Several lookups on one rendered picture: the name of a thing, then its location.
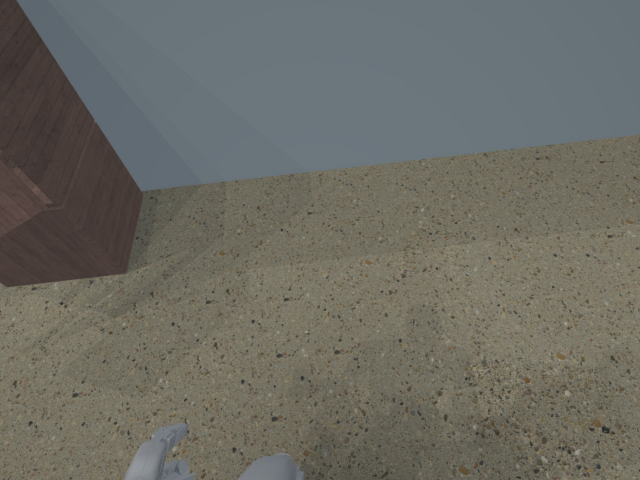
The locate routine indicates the cupboard door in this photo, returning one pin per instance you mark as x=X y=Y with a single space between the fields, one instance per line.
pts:
x=17 y=202

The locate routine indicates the robot left thigh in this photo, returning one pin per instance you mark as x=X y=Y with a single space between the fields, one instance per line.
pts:
x=272 y=468

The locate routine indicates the robot left hand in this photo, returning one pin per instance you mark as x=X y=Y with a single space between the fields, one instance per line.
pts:
x=149 y=460

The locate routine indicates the robot left shin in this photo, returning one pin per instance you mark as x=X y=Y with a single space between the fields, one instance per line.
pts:
x=284 y=455

